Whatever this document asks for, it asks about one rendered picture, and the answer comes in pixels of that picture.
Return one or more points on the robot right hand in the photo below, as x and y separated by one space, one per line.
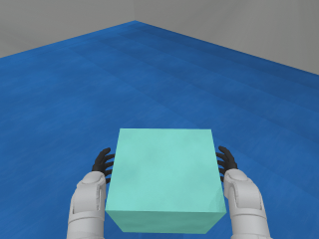
228 163

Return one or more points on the robot left hand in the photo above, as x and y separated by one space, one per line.
100 164

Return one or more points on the carton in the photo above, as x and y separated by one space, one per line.
165 180

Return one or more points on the right robot forearm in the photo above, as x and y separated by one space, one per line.
246 207

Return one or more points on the left robot forearm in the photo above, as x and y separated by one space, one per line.
87 208

